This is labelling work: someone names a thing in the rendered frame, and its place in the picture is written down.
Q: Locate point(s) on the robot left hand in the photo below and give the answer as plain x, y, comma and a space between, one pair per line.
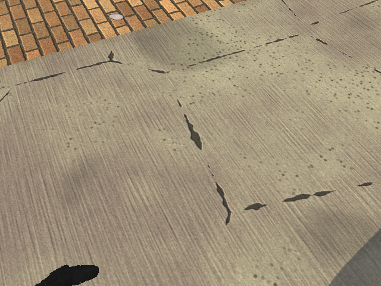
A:
68, 276

